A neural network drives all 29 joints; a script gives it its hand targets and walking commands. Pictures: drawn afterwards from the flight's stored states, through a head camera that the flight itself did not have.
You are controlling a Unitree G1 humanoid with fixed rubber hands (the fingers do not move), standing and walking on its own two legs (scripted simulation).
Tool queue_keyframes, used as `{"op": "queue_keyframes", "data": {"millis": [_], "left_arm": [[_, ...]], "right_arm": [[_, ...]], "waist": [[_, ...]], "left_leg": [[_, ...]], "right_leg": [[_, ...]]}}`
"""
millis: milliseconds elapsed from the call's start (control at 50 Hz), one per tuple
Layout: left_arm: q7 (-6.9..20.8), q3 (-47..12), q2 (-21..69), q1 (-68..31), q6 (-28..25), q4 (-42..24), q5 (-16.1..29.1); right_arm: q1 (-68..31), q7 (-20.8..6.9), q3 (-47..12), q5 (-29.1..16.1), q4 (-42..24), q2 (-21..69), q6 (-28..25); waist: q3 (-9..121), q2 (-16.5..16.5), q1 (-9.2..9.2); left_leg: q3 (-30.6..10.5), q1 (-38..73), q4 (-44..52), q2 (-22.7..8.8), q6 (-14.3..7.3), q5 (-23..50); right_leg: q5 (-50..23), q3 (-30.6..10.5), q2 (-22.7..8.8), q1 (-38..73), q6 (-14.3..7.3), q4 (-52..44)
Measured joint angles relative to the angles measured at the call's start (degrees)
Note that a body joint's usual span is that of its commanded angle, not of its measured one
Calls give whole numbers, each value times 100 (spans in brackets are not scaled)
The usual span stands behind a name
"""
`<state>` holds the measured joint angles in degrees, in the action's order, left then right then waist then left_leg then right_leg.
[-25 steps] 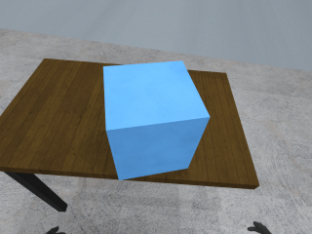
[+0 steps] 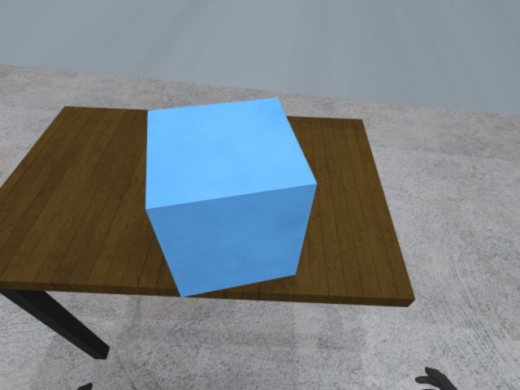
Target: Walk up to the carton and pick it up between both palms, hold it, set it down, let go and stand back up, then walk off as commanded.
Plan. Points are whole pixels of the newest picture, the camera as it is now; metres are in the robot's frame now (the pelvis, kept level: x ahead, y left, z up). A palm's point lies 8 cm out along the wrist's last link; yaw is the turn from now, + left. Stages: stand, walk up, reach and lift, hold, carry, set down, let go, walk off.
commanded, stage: walk up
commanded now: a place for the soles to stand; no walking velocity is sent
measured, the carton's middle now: (228, 199) +0.40 +0.06 +0.06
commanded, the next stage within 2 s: reach and lift in 0.54 s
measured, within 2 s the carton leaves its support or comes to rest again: neither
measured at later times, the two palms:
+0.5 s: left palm out of the picture +0.07 +0.30 -0.12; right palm out of the picture +0.10 -0.29 -0.09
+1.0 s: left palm (80, 360) +0.18 +0.27 -0.06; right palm out of the picture +0.14 -0.27 -0.07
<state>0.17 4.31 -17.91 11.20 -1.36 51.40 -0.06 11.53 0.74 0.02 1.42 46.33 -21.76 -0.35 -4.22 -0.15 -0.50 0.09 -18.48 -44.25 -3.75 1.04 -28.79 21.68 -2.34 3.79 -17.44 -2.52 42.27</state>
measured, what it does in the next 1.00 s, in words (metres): stands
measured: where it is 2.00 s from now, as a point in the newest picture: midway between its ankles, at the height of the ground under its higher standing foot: outside the picture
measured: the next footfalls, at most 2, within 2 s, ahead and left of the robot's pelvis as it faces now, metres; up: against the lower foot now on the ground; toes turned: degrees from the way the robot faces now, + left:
none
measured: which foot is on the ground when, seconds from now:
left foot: down 0.00-1.00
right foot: down 0.00-1.00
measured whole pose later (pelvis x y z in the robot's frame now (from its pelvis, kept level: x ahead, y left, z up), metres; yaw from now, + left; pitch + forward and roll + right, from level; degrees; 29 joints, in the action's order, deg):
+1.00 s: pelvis +0.00 +0.01 +0.00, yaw +0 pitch -4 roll +0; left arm -1.4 3.0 -17.9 5.1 19.0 26.9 -0.1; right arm 5.8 -3.1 1.9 2.1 52.4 -18.7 -13.8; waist -4.8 -2.4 0.1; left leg 0.1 -15.6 -38.9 -3.1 2.3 -19.2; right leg 20.4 -2.4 3.1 -15.3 -1.7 39.9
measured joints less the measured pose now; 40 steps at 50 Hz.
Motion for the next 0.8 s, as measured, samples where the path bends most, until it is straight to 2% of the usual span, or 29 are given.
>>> {"op": "queue_keyframes", "data": {"millis": [60, 120, 180, 320, 560, 620, 680, 720, 800], "left_arm": [[-34, -1, 0, 0, -12, 57, 0], [-37, -3, 0, -1, 2, 77, 0], [-25, -3, 0, -1, 26, 89, 0], [-9, -3, 0, 0, -9, 324, 0], [2, -12, 0, 0, -2, 365, 0], [-180, -11, 0, -64, 1011, -400, 0], [-256, -35, 0, -345, 1873, -1110, 1], [-244, -83, 0, -513, 2171, -1516, 1], [-196, -136, -1, -637, 2287, -2216, 1]], "right_arm": [[0, 0, 0, 0, -1, -2, 8], [1, 0, 0, 0, -1, -2, 1], [0, 0, 0, 0, -1, -1, -30], [-1, 0, 0, 0, 0, -1, -20], [-1, 0, 0, 0, 0, -1, -47], [-291, -156, 145, 398, 563, 109, -627], [-482, -338, 170, 530, 620, 187, -963], [-554, -380, 183, 531, 623, 235, -1078], [-576, -381, 194, 481, 625, 277, -1170]], "waist": [[-2, 3, 0], [-8, -4, 29], [-8, -33, 77], [-8, -35, 68], [-8, -31, 70], [-11, -61, 68], [-59, -67, 70], [-60, -67, 75], [-61, -84, 105]], "left_leg": [[0, 0, 16, 1, -1, 138], [1, 9, 220, 8, 38, 963], [1, 9, 222, 44, 86, 856], [1, 9, 221, 51, 86, 834], [0, 9, 229, 51, 86, 846], [0, -59, 186, 62, 103, 837], [0, -112, 90, 67, 105, 801], [0, -112, 89, 67, 108, 798], [1, -111, 89, 66, 120, 787]], "right_leg": [[-17, -2, 0, 3, 3, 0], [-35, -8, -9, -25, 36, 0], [-38, -7, -47, -27, 59, 0], [-48, -10, -53, -28, 68, 0], [-50, -11, -53, -33, 79, 0], [-25, -10, -63, -119, 79, 84], [27, -10, -67, -181, 79, 199], [29, -10, -67, -181, 79, 201], [37, -10, -67, -181, 79, 201]]}}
